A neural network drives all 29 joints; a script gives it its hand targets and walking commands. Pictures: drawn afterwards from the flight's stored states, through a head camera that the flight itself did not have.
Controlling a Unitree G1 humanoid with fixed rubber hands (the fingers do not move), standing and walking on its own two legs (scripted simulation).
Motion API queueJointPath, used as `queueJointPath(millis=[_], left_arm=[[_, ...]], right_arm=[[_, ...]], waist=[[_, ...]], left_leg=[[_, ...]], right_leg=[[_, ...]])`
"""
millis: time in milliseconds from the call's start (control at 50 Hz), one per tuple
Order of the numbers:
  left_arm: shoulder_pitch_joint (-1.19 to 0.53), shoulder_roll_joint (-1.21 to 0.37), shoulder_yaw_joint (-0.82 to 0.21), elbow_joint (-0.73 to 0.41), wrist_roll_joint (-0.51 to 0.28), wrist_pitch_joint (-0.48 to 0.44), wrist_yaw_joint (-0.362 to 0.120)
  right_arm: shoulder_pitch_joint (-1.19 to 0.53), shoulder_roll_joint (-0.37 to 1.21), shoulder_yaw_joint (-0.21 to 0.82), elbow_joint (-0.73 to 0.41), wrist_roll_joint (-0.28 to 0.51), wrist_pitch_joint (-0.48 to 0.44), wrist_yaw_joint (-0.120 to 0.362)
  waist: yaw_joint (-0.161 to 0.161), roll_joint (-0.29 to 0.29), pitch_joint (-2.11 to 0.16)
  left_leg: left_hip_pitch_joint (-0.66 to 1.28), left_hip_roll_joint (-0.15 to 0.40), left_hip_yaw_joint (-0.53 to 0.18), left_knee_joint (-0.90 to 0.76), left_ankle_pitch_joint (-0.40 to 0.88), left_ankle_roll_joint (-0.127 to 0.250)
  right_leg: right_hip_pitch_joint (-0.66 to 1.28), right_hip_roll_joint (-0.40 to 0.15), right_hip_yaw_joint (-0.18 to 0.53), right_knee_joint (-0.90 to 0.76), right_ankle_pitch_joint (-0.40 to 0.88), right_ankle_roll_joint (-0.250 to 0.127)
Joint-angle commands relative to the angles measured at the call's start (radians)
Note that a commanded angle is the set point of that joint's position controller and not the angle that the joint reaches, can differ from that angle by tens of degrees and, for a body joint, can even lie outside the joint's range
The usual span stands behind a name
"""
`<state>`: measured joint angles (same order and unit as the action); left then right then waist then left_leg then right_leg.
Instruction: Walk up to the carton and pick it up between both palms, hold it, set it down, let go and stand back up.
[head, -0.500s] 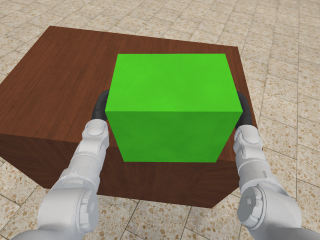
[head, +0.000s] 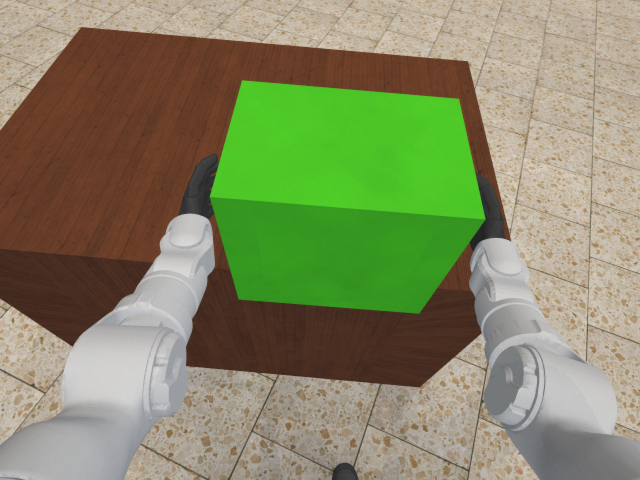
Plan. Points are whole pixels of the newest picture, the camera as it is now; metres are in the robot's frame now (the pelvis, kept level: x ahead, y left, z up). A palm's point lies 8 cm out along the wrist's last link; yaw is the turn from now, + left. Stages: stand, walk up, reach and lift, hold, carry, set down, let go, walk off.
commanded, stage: set down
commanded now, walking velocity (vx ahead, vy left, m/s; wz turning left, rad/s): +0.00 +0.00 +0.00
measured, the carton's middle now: (339, 208) +0.46 -0.10 +0.01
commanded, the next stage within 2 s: none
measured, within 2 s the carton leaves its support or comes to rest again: rests again in 0.28 s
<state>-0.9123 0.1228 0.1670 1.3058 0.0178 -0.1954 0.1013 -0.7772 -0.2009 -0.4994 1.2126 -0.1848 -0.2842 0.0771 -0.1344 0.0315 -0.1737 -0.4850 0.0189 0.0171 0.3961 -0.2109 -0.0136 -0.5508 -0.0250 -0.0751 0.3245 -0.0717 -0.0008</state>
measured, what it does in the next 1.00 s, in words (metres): stands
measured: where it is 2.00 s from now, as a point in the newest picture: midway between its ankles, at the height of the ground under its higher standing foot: outside the picture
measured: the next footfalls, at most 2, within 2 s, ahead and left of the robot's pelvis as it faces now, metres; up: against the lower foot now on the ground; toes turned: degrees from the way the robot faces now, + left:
none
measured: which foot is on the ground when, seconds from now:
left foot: down 0.00-1.00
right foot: down 0.00-1.00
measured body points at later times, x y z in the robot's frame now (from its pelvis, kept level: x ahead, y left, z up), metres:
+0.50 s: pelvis +0.00 -0.01 +0.00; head +0.08 -0.01 +0.44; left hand +0.47 +0.10 +0.04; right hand +0.39 -0.28 +0.04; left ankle -0.03 +0.12 -0.74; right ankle +0.03 -0.12 -0.74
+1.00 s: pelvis +0.00 +0.00 +0.00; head +0.08 +0.00 +0.44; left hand +0.48 +0.10 +0.04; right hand +0.40 -0.28 +0.04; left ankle -0.03 +0.12 -0.74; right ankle +0.03 -0.12 -0.74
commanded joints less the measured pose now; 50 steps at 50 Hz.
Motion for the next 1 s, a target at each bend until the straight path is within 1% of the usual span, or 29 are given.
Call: queueJointPath(millis=[0, 20, 80, 120, 140, 220, 280, 320, 340, 380, 400, 440, 460, 480, 500, 580, 620, 640, 660, 680, 720, 740, 760, 800, 880, 920, 940, 960, 980], left_arm=[[-0.725, -0.443, -0.137, -0.140, 0.018, -0.117, -0.161], [-0.712, -0.442, -0.109, -0.101, 0.041, -0.123, -0.164], [-0.722, -0.296, -0.064, -0.065, 0.044, -0.121, -0.146], [-0.747, -0.312, -0.051, -0.078, 0.044, -0.134, -0.155], [-0.761, -0.315, -0.057, -0.065, 0.048, -0.133, -0.156], [-0.784, -0.324, -0.042, -0.074, 0.058, -0.161, -0.157], [-0.722, -0.297, 0.000, -0.041, 0.082, -0.157, -0.153], [-0.732, -0.333, -0.012, -0.045, 0.090, -0.160, -0.164], [-0.711, -0.304, 0.000, -0.062, 0.094, -0.158, -0.155], [-0.716, -0.298, -0.018, -0.078, 0.091, -0.157, -0.151], [-0.724, -0.304, -0.009, -0.084, 0.090, -0.164, -0.153], [-0.677, -0.242, 0.005, -0.067, 0.113, -0.155, -0.148], [-0.657, -0.285, 0.009, -0.078, 0.111, -0.157, -0.150], [-0.674, -0.292, 0.016, -0.049, 0.121, -0.155, -0.154], [-0.664, -0.342, 0.002, -0.062, 0.121, -0.162, -0.159], [-0.653, -0.356, -0.015, -0.074, 0.126, -0.168, -0.150], [-0.631, -0.340, -0.022, -0.065, 0.134, -0.155, -0.142], [-0.648, -0.345, -0.034, -0.077, 0.116, -0.153, -0.141], [-0.636, -0.325, -0.034, -0.067, 0.118, -0.154, -0.140], [-0.640, -0.329, -0.045, -0.062, 0.115, -0.154, -0.139], [-0.614, -0.269, -0.031, -0.064, 0.108, -0.148, -0.126], [-0.574, -0.236, -0.023, -0.082, 0.124, -0.140, -0.113], [-0.584, -0.231, -0.037, -0.076, 0.116, -0.138, -0.101], [-0.547, -0.158, -0.048, -0.115, 0.084, -0.125, -0.079], [-0.612, -0.115, -0.097, -0.107, 0.007, -0.128, -0.051], [-0.614, -0.138, -0.111, -0.026, -0.003, -0.138, -0.062], [-0.619, -0.095, -0.100, -0.053, -0.006, -0.138, -0.058], [-0.646, -0.078, -0.119, -0.040, -0.024, -0.144, -0.056], [-0.647, -0.050, -0.119, 0.039, -0.026, -0.152, -0.054]], right_arm=[[-0.688, 0.358, 0.213, -0.147, -0.086, -0.064, 0.149], [-0.682, 0.387, 0.216, -0.136, -0.086, -0.055, 0.147], [-0.653, 0.257, 0.139, -0.110, -0.125, -0.045, 0.107], [-0.672, 0.323, 0.141, -0.133, -0.127, -0.039, 0.105], [-0.675, 0.337, 0.133, -0.133, -0.138, -0.037, 0.101], [-0.659, 0.341, 0.104, -0.119, -0.174, -0.059, 0.099], [-0.639, 0.312, 0.093, -0.094, -0.172, -0.055, 0.081], [-0.621, 0.349, 0.106, -0.089, -0.170, -0.059, 0.082], [-0.588, 0.304, 0.079, -0.093, -0.174, -0.066, 0.073], [-0.582, 0.296, 0.077, -0.096, -0.164, -0.067, 0.065], [-0.591, 0.330, 0.090, -0.103, -0.164, -0.068, 0.069], [-0.562, 0.264, 0.076, -0.104, -0.165, -0.068, 0.061], [-0.537, 0.293, 0.080, -0.103, -0.166, -0.069, 0.062], [-0.587, 0.318, 0.103, -0.112, -0.151, -0.070, 0.066], [-0.578, 0.365, 0.103, -0.116, -0.154, -0.076, 0.075], [-0.551, 0.317, 0.096, -0.088, -0.152, -0.096, 0.091], [-0.545, 0.265, 0.081, -0.076, -0.149, -0.093, 0.083], [-0.556, 0.259, 0.072, -0.061, -0.157, -0.091, 0.084], [-0.552, 0.264, 0.080, -0.058, -0.144, -0.090, 0.092], [-0.552, 0.274, 0.089, -0.053, -0.137, -0.084, 0.089], [-0.531, 0.200, 0.070, -0.035, -0.135, -0.083, 0.086], [-0.505, 0.146, 0.054, -0.032, -0.119, -0.081, 0.073], [-0.528, 0.124, 0.064, -0.035, -0.098, -0.084, 0.062], [-0.511, 0.028, 0.072, -0.056, -0.060, -0.085, 0.042], [-0.543, -0.014, 0.107, -0.024, 0.017, -0.052, 0.022], [-0.576, 0.070, 0.155, -0.004, 0.031, -0.042, 0.020], [-0.574, 0.015, 0.140, -0.032, 0.041, -0.040, 0.013], [-0.571, -0.002, 0.147, -0.003, 0.050, -0.042, 0.009], [-0.580, -0.029, 0.144, 0.041, 0.040, -0.035, -0.006]], waist=[[-0.025, -0.064, -0.671], [-0.005, -0.052, -0.649], [-0.036, -0.060, -0.612], [-0.035, -0.053, -0.630], [-0.038, -0.037, -0.630], [-0.057, 0.012, -0.691], [-0.041, -0.006, -0.647], [-0.063, -0.015, -0.635], [-0.044, 0.022, -0.640], [-0.067, 0.016, -0.635], [-0.052, -0.001, -0.622], [-0.066, -0.006, -0.610], [-0.066, -0.001, -0.605], [-0.037, -0.022, -0.586], [-0.045, -0.014, -0.597], [-0.061, 0.045, -0.599], [-0.074, 0.023, -0.582], [-0.076, 0.045, -0.596], [-0.061, 0.014, -0.577], [-0.070, 0.030, -0.575], [-0.049, 0.049, -0.570], [-0.070, 0.051, -0.571], [-0.050, 0.045, -0.565], [-0.070, 0.029, -0.615], [-0.071, 0.028, -0.625], [-0.063, -0.006, -0.583], [-0.050, 0.016, -0.620], [-0.055, 0.031, -0.613], [-0.069, 0.001, -0.560]], left_leg=[[0.103, -0.035, 0.017, -0.028, 0.188, -0.028], [0.078, -0.033, 0.014, -0.043, 0.161, -0.025], [0.030, -0.035, 0.019, -0.084, 0.025, -0.035], [0.025, -0.041, 0.023, -0.089, 0.014, -0.010], [0.017, -0.041, 0.024, -0.093, 0.003, -0.023], [0.072, -0.042, 0.024, -0.078, 0.079, -0.046], [0.044, -0.038, 0.031, -0.075, 0.116, -0.047], [0.057, -0.040, 0.027, -0.073, 0.124, -0.051], [0.079, -0.038, 0.030, -0.062, 0.176, -0.060], [0.072, -0.040, 0.022, -0.058, 0.157, -0.059], [0.047, -0.042, 0.032, -0.063, 0.144, -0.047], [0.064, -0.045, 0.026, -0.064, 0.165, -0.057], [0.075, -0.040, 0.032, -0.055, 0.201, -0.055], [0.061, -0.036, 0.032, -0.051, 0.206, -0.051], [0.061, -0.039, 0.026, -0.046, 0.213, -0.046], [0.131, -0.021, 0.023, -0.030, 0.262, -0.076], [0.197, -0.023, 0.011, -0.013, 0.294, -0.091], [0.202, -0.023, 0.008, -0.007, 0.294, -0.092], [0.203, -0.017, 0.007, -0.009, 0.282, -0.089], [0.187, -0.019, 0.007, -0.008, 0.275, -0.090], [0.174, -0.017, 0.007, -0.005, 0.297, -0.093], [0.186, -0.016, 0.004, -0.003, 0.299, -0.099], [0.185, -0.013, -0.001, 0.001, 0.303, -0.105], [0.223, -0.015, -0.001, 0.013, 0.360, -0.107], [0.182, -0.010, 0.003, 0.020, 0.272, -0.104], [0.109, -0.026, 0.007, 0.037, 0.250, -0.079], [0.127, -0.023, 0.014, 0.032, 0.246, -0.084], [0.113, -0.025, 0.009, 0.036, 0.256, -0.087], [0.082, -0.030, 0.005, 0.037, 0.211, -0.084]], right_leg=[[0.431, 0.025, -0.022, 0.096, 0.412, 0.045], [0.449, 0.014, -0.006, 0.089, 0.422, 0.048], [0.454, 0.017, -0.010, 0.064, 0.284, 0.046], [0.461, 0.009, -0.002, 0.071, 0.285, 0.049], [0.480, 0.006, 0.007, 0.056, 0.275, 0.044], [0.458, 0.003, -0.009, 0.078, 0.385, 0.040], [0.484, 0.009, -0.002, 0.076, 0.422, 0.046], [0.501, 0.015, -0.014, 0.080, 0.431, 0.046], [0.493, 0.014, -0.013, 0.083, 0.449, 0.045], [0.476, 0.013, -0.011, 0.080, 0.456, 0.042], [0.485, 0.012, -0.003, 0.084, 0.443, 0.042], [0.505, 0.017, -0.009, 0.093, 0.479, 0.051], [0.495, 0.012, -0.010, 0.102, 0.508, 0.049], [0.501, 0.006, -0.001, 0.095, 0.534, 0.052], [0.498, 0.006, -0.006, 0.098, 0.542, 0.049], [0.422, 0.022, -0.028, 0.087, 0.477, 0.030], [0.372, 0.027, -0.033, 0.069, 0.483, 0.025], [0.348, 0.034, -0.037, 0.067, 0.451, 0.020], [0.344, 0.039, -0.036, 0.063, 0.444, 0.022], [0.342, 0.034, -0.033, 0.067, 0.437, 0.019], [0.348, 0.040, -0.035, 0.073, 0.439, 0.023], [0.337, 0.040, -0.026, 0.067, 0.445, 0.022], [0.317, 0.046, -0.032, 0.070, 0.419, 0.012], [0.300, 0.058, -0.033, 0.070, 0.438, 0.010], [0.244, 0.049, -0.013, 0.060, 0.332, 0.010], [0.257, 0.036, -0.009, 0.083, 0.344, 0.015], [0.286, 0.037, -0.007, 0.087, 0.362, 0.015], [0.273, 0.034, -0.004, 0.093, 0.372, 0.017], [0.255, 0.031, -0.005, 0.090, 0.351, 0.022]])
